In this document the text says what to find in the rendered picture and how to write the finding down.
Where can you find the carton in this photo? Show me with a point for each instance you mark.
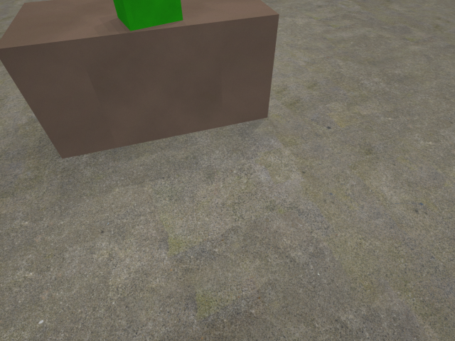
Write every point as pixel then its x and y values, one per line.
pixel 138 14

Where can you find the pedestal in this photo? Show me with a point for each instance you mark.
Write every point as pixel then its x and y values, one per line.
pixel 95 85

